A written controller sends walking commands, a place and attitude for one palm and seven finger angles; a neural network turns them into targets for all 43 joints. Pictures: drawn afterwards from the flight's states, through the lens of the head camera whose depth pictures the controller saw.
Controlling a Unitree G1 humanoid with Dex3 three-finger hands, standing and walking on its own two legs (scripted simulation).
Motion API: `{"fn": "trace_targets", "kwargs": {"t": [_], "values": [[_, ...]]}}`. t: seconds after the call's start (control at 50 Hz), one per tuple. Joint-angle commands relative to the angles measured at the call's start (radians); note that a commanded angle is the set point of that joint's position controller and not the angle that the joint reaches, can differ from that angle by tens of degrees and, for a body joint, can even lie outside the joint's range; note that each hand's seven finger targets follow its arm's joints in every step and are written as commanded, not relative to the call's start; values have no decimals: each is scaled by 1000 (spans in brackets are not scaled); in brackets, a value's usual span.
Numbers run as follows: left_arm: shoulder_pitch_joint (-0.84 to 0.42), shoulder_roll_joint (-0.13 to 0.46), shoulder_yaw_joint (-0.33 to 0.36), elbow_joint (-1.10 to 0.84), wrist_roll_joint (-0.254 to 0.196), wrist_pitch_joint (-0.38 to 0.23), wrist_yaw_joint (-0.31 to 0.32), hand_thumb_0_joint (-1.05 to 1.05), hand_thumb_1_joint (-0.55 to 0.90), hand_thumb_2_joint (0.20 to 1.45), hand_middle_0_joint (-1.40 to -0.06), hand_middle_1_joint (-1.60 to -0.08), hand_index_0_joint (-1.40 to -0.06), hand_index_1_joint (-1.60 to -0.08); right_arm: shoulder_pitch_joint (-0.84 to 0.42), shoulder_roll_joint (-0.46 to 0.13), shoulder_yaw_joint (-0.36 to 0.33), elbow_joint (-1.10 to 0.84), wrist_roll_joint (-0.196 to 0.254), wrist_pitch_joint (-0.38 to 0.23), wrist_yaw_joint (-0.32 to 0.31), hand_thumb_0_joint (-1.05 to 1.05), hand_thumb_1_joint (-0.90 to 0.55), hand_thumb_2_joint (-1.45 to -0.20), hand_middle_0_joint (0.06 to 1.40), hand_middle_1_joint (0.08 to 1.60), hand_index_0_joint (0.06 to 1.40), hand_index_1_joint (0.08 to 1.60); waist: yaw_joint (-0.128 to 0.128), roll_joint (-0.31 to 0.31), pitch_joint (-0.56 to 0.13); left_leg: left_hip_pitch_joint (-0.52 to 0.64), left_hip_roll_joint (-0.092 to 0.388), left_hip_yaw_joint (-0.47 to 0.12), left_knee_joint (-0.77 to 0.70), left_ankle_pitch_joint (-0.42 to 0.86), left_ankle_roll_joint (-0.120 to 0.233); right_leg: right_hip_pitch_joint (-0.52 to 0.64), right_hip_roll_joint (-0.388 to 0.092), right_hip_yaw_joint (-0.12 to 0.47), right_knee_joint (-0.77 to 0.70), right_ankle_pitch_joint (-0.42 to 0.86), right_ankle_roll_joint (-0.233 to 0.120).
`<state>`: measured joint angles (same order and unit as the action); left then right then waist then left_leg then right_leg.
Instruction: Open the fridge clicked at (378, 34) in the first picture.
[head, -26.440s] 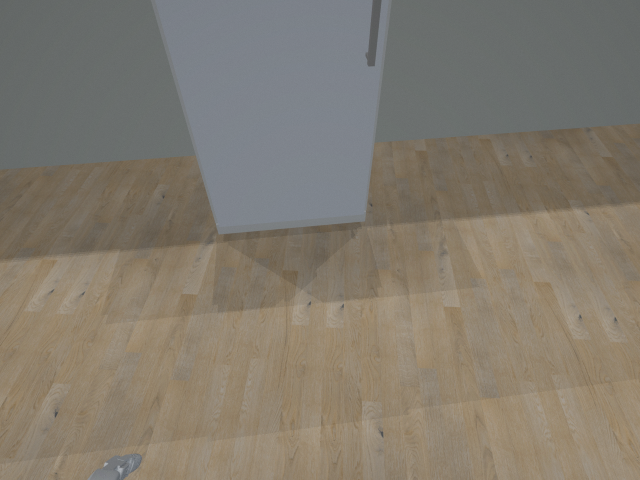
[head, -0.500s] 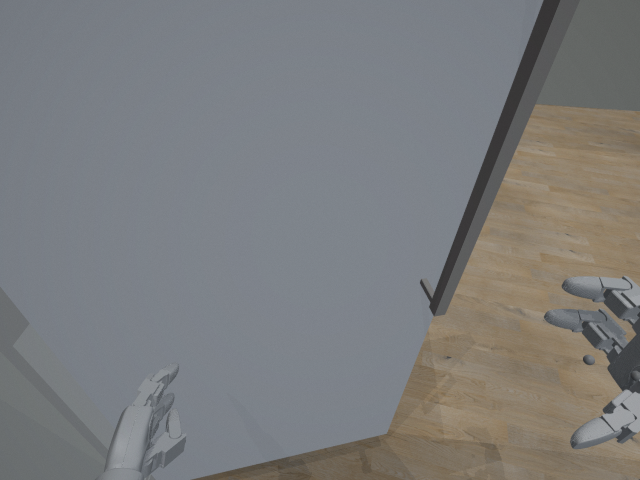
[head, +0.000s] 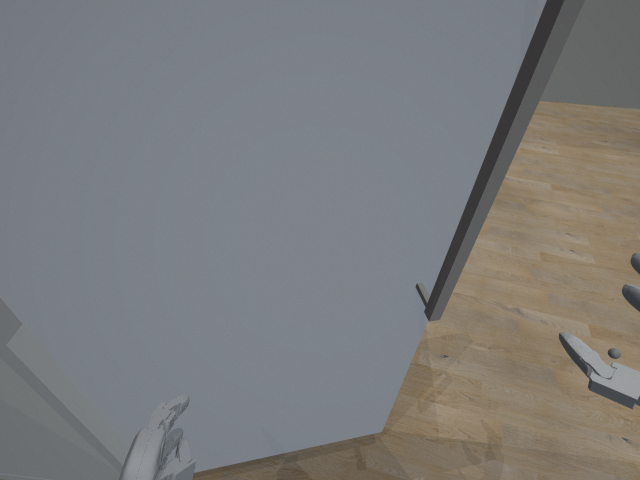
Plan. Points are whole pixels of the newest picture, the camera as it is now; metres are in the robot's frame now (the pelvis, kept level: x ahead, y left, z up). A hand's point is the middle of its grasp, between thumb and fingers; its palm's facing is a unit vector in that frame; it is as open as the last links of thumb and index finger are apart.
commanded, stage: draw the hand back to the body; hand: right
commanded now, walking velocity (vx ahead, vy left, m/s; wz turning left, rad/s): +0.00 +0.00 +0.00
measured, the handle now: (474, 181) +0.39 -0.17 +0.22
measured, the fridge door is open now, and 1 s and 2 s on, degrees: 72 72 72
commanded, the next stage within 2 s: step back with the hand held close in 0.58 s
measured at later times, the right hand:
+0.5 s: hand (609, 367) +0.19 -0.26 +0.16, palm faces +0.50 +0.78 -0.38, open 7.5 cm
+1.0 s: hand (593, 376) +0.19 -0.26 +0.14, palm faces +0.34 +0.82 -0.46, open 7.4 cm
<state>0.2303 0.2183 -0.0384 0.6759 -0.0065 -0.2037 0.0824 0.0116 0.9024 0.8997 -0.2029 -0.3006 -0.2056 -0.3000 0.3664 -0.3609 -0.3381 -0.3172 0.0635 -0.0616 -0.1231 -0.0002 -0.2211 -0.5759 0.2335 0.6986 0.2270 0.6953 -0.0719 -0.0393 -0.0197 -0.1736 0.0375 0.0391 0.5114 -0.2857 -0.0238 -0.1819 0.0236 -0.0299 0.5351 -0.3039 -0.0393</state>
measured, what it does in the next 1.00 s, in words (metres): stands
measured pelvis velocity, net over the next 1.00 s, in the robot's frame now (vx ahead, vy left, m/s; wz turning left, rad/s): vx -0.02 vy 0.00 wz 0.03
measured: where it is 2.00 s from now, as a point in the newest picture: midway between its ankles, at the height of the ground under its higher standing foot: outside the picture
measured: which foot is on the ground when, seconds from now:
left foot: down 0.00-1.00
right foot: down 0.00-1.00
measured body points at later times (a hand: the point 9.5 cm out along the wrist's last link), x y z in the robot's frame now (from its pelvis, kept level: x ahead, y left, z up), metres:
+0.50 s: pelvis +0.00 +0.02 +0.00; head -0.02 +0.03 +0.45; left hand +0.20 +0.23 -0.07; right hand +0.16 -0.30 +0.18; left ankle +0.00 +0.14 -0.73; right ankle -0.01 -0.09 -0.73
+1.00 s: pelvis -0.02 +0.00 +0.00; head +0.00 -0.02 +0.45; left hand +0.15 +0.24 -0.07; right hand +0.17 -0.30 +0.16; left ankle +0.00 +0.14 -0.73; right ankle -0.01 -0.09 -0.73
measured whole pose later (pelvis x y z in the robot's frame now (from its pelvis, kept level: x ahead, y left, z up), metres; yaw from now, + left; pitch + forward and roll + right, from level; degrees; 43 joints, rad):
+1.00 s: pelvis -0.02 +0.00 +0.00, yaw +2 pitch +0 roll +1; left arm 0.18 0.22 0.00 0.57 -0.01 -0.06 0.08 0.01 0.90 0.90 -0.20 -0.30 -0.20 -0.30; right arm 0.53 -0.39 -0.37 -0.47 0.03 -0.15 -0.12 0.02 -0.89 -0.90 0.21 0.31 0.21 0.30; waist -0.01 0.02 0.05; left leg -0.27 0.03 0.01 0.49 -0.22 -0.03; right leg -0.26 0.01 -0.06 0.52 -0.25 -0.05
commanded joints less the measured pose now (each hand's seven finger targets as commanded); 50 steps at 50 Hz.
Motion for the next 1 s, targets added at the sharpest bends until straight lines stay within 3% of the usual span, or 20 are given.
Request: {"fn": "trace_targets", "kwargs": {"t": [0.0,0.14,0.18,0.24,0.38,0.54,0.66,0.68,0.7,0.72,0.74,0.76,0.8,0.84,0.88,0.94,0.98], "values": [[-141,124,59,-178,-1,-50,1,0,900,900,-200,-300,-200,-300,-66,-194,-120,-232,2,-75,-8,0,-574,-743,211,491,211,491,-13,-35,-71,24,4,4,-67,170,47,15,-75,71,-121,265,41],[-146,121,63,-183,1,-38,0,0,900,900,-200,-300,-200,-300,-22,-206,-139,-275,3,-77,-7,0,-827,-865,202,342,202,342,-14,-36,-59,39,8,0,-95,224,47,24,-73,48,-106,302,28],[-144,117,62,-185,-1,-37,-2,0,900,900,-200,-300,-200,-300,-37,-202,-130,-309,0,-79,-8,0,-900,-900,200,300,200,300,-12,-79,-70,34,9,-3,-96,217,46,39,-73,49,-105,299,31],[-145,121,63,-180,1,-34,6,0,900,900,-200,-300,-200,-300,-41,-195,-125,-274,-1,-75,-11,0,-900,-900,200,300,200,300,-7,-38,-36,21,8,3,-105,192,46,29,-74,49,-113,265,25],[-148,117,62,-183,2,-26,9,0,900,900,-200,-300,-200,-300,-48,-192,-121,-254,1,-69,-10,0,-900,-900,200,300,200,300,-8,-1,-44,21,13,-1,-110,192,40,34,-67,43,-107,241,13],[-156,114,61,-177,5,-29,14,0,900,900,-200,-300,-200,-300,-47,-210,-133,-271,-1,-75,-10,0,-900,-900,200,300,200,300,-12,-30,-65,39,17,-6,-124,209,43,49,-63,35,-101,251,6],[-160,109,60,-177,2,-29,16,0,900,900,-200,-300,-200,-300,-42,-202,-130,-241,3,-74,-7,0,-900,-900,200,300,200,300,-10,-11,-25,16,19,-10,-140,171,39,41,-65,32,-106,212,5],[-169,106,55,-183,3,-34,13,0,900,900,-200,-300,-200,-300,-92,-176,-87,-287,1,-80,-2,0,-900,-900,200,300,200,300,-5,-18,-28,16,20,-8,-141,168,37,44,-63,34,-108,207,3],[-150,115,52,-212,-7,-9,11,0,900,900,-200,-300,-200,-300,-243,-310,-235,-344,-1,-131,-15,0,-900,-900,200,300,200,300,26,46,90,-90,72,-169,-235,194,34,-30,-72,43,-67,112,-14],[-138,100,50,-168,3,10,10,0,900,900,-200,-300,-200,-300,-134,-219,-167,-226,-8,-137,-6,0,-900,-900,200,300,200,300,47,108,85,-113,110,-187,-250,205,47,-16,-63,48,-24,87,-13],[-145,103,57,-178,4,24,7,0,900,900,-200,-300,-200,-300,-119,-225,-168,-240,-14,-139,-5,0,-900,-900,200,300,200,300,42,130,75,-114,129,-194,-246,275,52,-12,-59,52,-1,103,-12],[-132,104,57,-177,7,40,4,0,900,900,-200,-300,-200,-300,-48,-186,-140,-190,-19,-134,-2,0,-900,-900,200,300,200,300,47,154,40,-98,143,-186,-222,329,55,-1,-63,44,13,131,-9],[-127,114,67,-205,3,60,0,0,900,900,-200,-300,-200,-300,15,-165,-120,-211,-22,-140,-3,0,-900,-900,200,300,200,300,43,102,-38,-53,156,-169,-171,366,55,1,-75,39,-4,172,-5],[-137,122,73,-229,2,75,2,0,900,900,-200,-300,-200,-300,77,-176,-138,-268,-22,-149,-12,0,-900,-900,200,300,200,300,35,8,-97,-10,130,-121,-111,387,44,11,-103,55,-54,281,-8],[-144,120,74,-258,-2,85,2,0,900,900,-200,-300,-200,-300,121,-202,-174,-348,-24,-162,-23,0,-900,-900,200,300,200,300,28,-34,-159,24,85,-80,-41,384,26,10,-138,91,-91,389,-18],[-156,118,79,-282,-1,90,5,0,900,900,-200,-300,-200,-300,148,-263,-243,-444,-26,-176,-38,0,-900,-900,200,300,200,300,18,-70,-194,53,40,-46,39,334,14,-32,-176,149,-122,462,-32],[-146,113,78,-291,0,86,6,0,900,900,-200,-300,-200,-300,161,-254,-245,-468,-23,-185,-39,0,-900,-900,200,300,200,300,20,-92,-174,50,19,-41,87,240,10,-85,-195,165,-146,437,-41]]}}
